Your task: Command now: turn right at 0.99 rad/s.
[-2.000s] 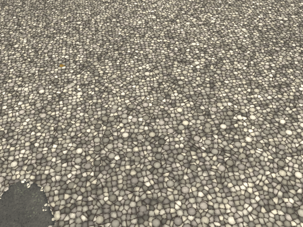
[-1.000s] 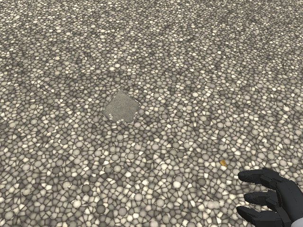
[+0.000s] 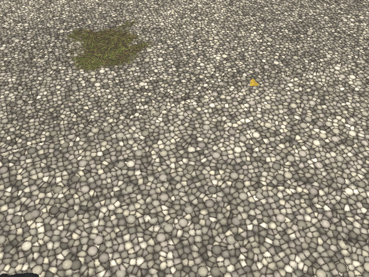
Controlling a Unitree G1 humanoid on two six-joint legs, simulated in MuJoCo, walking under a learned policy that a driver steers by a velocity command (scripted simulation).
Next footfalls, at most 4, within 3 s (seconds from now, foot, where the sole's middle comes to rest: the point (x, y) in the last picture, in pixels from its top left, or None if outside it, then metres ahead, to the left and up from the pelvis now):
0.30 right None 0.01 -0.15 -0.77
0.78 left None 0.03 0.10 -0.77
1.28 right None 0.17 -0.06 -0.77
1.60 left None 0.00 0.13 -0.77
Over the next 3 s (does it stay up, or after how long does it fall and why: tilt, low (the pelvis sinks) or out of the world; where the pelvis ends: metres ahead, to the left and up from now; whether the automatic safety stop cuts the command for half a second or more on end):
stays up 1.18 0.03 -0.01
